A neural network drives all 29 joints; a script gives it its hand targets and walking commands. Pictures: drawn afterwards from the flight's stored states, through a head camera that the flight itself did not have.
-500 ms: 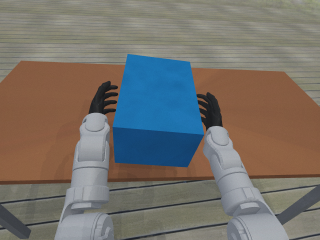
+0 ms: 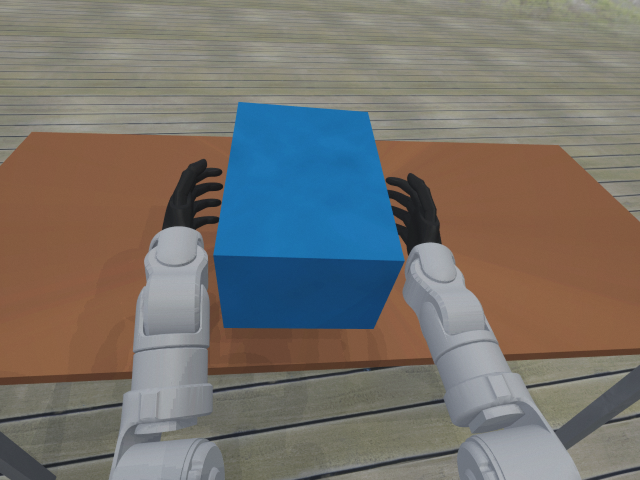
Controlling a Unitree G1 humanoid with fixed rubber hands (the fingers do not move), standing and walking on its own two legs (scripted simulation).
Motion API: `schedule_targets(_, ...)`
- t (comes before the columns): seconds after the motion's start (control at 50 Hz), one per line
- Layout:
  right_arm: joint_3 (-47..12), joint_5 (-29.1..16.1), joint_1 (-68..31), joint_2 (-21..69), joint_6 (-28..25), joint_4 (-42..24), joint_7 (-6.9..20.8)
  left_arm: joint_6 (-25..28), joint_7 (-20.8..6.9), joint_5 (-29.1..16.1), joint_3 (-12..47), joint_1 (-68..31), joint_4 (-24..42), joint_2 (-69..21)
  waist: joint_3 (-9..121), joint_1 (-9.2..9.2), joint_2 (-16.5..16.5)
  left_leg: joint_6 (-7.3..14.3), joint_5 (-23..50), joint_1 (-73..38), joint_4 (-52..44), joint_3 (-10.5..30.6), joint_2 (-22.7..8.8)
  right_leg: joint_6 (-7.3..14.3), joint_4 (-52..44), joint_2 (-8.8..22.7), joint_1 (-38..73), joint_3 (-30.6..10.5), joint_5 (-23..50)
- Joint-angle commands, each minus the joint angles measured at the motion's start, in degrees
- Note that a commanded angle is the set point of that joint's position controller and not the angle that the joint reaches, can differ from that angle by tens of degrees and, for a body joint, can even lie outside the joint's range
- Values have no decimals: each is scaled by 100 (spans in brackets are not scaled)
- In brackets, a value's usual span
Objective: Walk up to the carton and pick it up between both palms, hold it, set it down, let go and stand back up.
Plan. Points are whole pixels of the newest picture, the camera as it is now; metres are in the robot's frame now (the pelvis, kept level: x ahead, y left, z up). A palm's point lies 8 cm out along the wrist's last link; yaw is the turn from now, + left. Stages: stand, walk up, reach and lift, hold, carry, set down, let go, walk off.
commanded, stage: hold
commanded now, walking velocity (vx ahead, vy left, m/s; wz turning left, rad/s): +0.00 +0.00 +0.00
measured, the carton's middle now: (302, 209) +0.44 +0.01 +0.13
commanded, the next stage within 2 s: none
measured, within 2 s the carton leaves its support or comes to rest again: neither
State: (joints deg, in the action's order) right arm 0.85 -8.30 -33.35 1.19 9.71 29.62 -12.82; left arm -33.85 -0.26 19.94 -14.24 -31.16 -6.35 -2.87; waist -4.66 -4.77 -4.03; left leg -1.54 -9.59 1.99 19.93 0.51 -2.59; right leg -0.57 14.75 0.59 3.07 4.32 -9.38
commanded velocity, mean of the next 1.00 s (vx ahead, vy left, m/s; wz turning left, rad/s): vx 0.00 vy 0.00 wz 0.00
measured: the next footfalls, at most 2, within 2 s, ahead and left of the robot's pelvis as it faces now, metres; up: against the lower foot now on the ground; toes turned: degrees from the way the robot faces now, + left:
none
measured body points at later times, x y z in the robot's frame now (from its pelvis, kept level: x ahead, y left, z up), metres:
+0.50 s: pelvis -0.01 +0.00 +0.00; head -0.05 +0.03 +0.45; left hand +0.36 +0.16 +0.19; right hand +0.36 -0.13 +0.18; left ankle +0.03 +0.13 -0.75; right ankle +0.00 -0.12 -0.75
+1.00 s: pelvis -0.01 +0.00 +0.00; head -0.05 +0.03 +0.45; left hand +0.37 +0.15 +0.19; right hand +0.37 -0.14 +0.17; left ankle +0.03 +0.13 -0.75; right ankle +0.00 -0.12 -0.75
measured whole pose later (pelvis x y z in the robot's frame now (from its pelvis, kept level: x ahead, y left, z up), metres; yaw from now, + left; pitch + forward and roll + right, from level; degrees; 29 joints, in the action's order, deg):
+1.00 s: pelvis -0.01 +0.00 +0.00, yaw +0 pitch -11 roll -1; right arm 2.0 -8.3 -37.8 2.2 14.4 30.9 -13.6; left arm -40.1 -3.9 23.5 -18.0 -35.7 -6.2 -3.1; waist -5.6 -5.6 -4.4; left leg -1.6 -8.3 -0.6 18.4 0.6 -2.3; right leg -0.3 15.3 0.8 4.7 4.4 -9.3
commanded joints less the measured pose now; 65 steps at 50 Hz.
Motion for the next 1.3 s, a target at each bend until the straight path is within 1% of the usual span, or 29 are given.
schedule_targets(0.0, -2116, -208, -3822, 2694, -321, -1587, 543, 85, -886, -685, 2597, -2770, 222, -3215, 2104, -123, 503, -69, 1550, -1031, -118, -215, 436, -204, -78, -367, 187, 166, 1541)
schedule_targets(0.04, -2086, -200, -3784, 2663, -284, -1554, 541, 23, -938, -644, 2512, -2761, 250, -3159, 2071, -115, 471, -52, 1487, -996, -163, -230, 441, -209, -77, -362, 243, 173, 1514)
schedule_targets(0.08, -2090, -232, -3918, 2686, -294, -1655, 546, 5, -951, -667, 2533, -2862, 322, -3178, 2127, -97, 514, -65, 1556, -1008, -144, -243, 442, -209, -62, -367, 237, 179, 1536)
schedule_targets(0.16, -2289, -353, -4162, 2777, -334, -1970, 531, 16, -915, -775, 2685, -3001, 543, -3236, 2443, -68, 548, -94, 1933, -1160, 6, -220, 436, -207, -17, -403, 261, 195, 1782)
schedule_targets(0.24, -2354, -416, -4223, 2773, -261, -2056, 515, -40, -889, -815, 2746, -3087, 644, -3223, 2454, -61, 583, -92, 1843, -1148, -10, -226, 432, -178, -29, -403, 228, 179, 1607)
schedule_targets(0.3, -2363, -433, -4222, 2799, -160, -2004, 502, -130, -899, -788, 2664, -3112, 671, -3154, 2375, -26, 512, -31, 1651, -1067, -75, -248, 434, -179, -47, -386, 253, 159, 1445)
schedule_targets(0.34, -2268, -392, -4203, 2764, -84, -1875, 502, -221, -930, -722, 2527, -3078, 536, -3090, 2157, -5, 463, 22, 1332, -962, -182, -287, 436, -172, -94, -364, 221, 142, 1141)
schedule_targets(0.42, -2100, -354, -4266, 2766, 11, -1707, 534, -376, -994, -644, 2345, -3202, 519, -2995, 2001, 35, 475, 90, 951, -788, -329, -360, 431, -141, -145, -324, 201, 139, 699)
schedule_targets(0.48, -1908, -288, -4340, 2726, 58, -1577, 558, -448, -1035, -626, 2316, -3339, 467, -2992, 1885, -34, 554, 71, 776, -745, -379, -388, 419, -111, -184, -314, 123, 164, 396)
schedule_targets(0.54, -1604, -131, -4393, 2638, 94, -1305, 620, -515, -1102, -545, 2135, -3496, 249, -2910, 1648, -66, 529, 111, 264, -571, -549, -434, 393, -99, -238, -290, 0, 200, -129)
schedule_targets(0.6, -1477, -49, -4532, 2686, 56, -1292, 665, -510, -1143, -549, 2097, -3619, 145, -2945, 1734, -100, 541, 123, 178, -516, -558, -452, 400, -108, -215, -276, 29, 218, -125)
schedule_targets(0.64, -1515, -67, -4643, 2736, 2, -1403, 671, -466, -1142, -584, 2126, -3662, 185, -3002, 1941, -110, 574, 97, 464, -625, -458, -452, 411, -113, -181, -294, 85, 226, 108)
schedule_targets(0.68, -1643, -152, -4710, 2749, -44, -1548, 648, -424, -1124, -626, 2224, -3663, 290, -3060, 2245, -121, 630, 29, 925, -829, -297, -424, 425, -120, -126, -333, 189, 250, 464)
schedule_targets(0.72, -1761, -207, -4698, 2750, -46, -1582, 615, -397, -1113, -633, 2214, -3610, 294, -3051, 2315, -117, 587, 18, 1134, -922, -215, -399, 443, -147, -104, -350, 235, 258, 662)
schedule_targets(0.78, -1854, -247, -4531, 2738, -16, -1517, 581, -417, -1131, -556, 2120, -3465, 303, -2970, 2197, -97, 495, 41, 1185, -912, -219, -397, 456, -173, -88, -349, 331, 254, 795)
schedule_targets(0.8, -1680, -166, -4578, 2714, 13, -1411, 567, -425, -1159, -504, 1986, -3529, -58, -2887, 2054, -170, 371, 141, 825, -752, -313, -404, 515, -249, -192, -261, 304, 252, 715)
schedule_targets(0.82, -1695, -158, -4496, 2741, 24, -1327, 574, -412, -1173, -460, 1895, -3452, -67, -2871, 1942, -130, 338, 164, 735, -690, -393, -405, 487, -249, -161, -271, 301, 258, 746)
schedule_targets(0.86, -1741, -185, -4380, 2724, 10, -1325, 577, -412, -1182, -433, 1889, -3411, 57, -2853, 1923, -104, 361, 148, 808, -726, -403, -408, 484, -247, -148, -274, 358, 245, 838)
schedule_targets(0.88, -1788, -236, -4421, 2754, 14, -1364, 558, -403, -1161, -503, 2019, -3428, 165, -2906, 2024, -98, 447, 106, 885, -736, -360, -399, 493, -255, -109, -277, 322, 241, 827)
schedule_targets(0.9, -1911, -301, -4493, 2811, -32, -1498, 563, -389, -1138, -502, 2046, -3457, 281, -2958, 2134, -46, 447, 89, 1192, -862, -291, -379, 475, -227, -83, -319, 384, 259, 1025)
schedule_targets(0.94, -2129, -457, -4582, 2839, -90, -1771, 523, -352, -1104, -595, 2231, -3403, 491, -3053, 2460, -39, 525, 10, 1825, -1111, -59, -328, 489, -222, -23, -355, 509, 255, 1491)
schedule_targets(0.98, -2322, -594, -4598, 2856, -94, -1966, 457, -324, -1069, -690, 2404, -3373, 676, -3104, 2652, -54, 577, -54, 2194, -1273, 83, -289, 498, -236, 19, -377, 511, 256, 1763)
schedule_targets(1.04, -2371, -615, -4361, 2791, -33, -1928, 412, -339, -1033, -706, 2462, -3296, 797, -3040, 2466, -87, 566, -88, 2187, -1307, 65, -287, 481, -241, -4, -383, 394, 266, 1672)
schedule_targets(1.12, -2137, -451, -4022, 2689, 76, -1684, 467, -412, -1046, -620, 2411, -3180, 697, -2948, 1887, -149, 550, -74, 1572, -1040, -192, -324, 437, -208, -118, -353, 204, 265, 1046)
schedule_targets(1.18, -1970, -368, -4019, 2658, 89, -1664, 526, -451, -1072, -597, 2430, -3192, 659, -2974, 1726, -202, 592, -73, 1339, -938, -284, -329, 409, -177, -157, -341, 150, 276, 787)
schedule_targets(1.22, -1956, -368, -4098, 2676, 70, -1758, 540, -443, -1074, -639, 2507, -3243, 704, -3021, 1828, -234, 625, -92, 1391, -981, -250, -317, 406, -170, -146, -345, 159, 284, 832)
schedule_targets(1.24, -2178, -510, -4091, 2715, 24, -2011, 535, -429, -1057, -712, 2615, -3208, 1098, -3139, 2206, -175, 701, -119, 1870, -1168, -114, -314, 398, -123, -41, -419, 361, 275, 1152)
schedule_targets(1.26, -2253, -563, -4143, 2690, 24, -2075, 508, -430, -1047, -756, 2700, -3253, 1146, -3111, 2300, -219, 727, -164, 2148, -1250, -12, -301, 407, -129, -26, -433, 397, 273, 1339)
schedule_targets(1.28, -2299, -601, -4203, 2678, 27, -2137, 488, -425, -1039, -789, 2752, -3306, 1180, -3109, 2376, -232, 764, -188, 2212, -1277, 31, -287, 414, -133, -26, -432, 392, 270, 1355)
